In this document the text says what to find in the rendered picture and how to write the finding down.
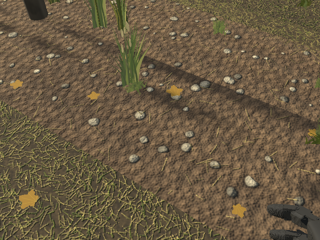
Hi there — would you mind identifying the right robot hand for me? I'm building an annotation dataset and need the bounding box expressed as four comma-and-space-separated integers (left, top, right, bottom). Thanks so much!
262, 203, 320, 240

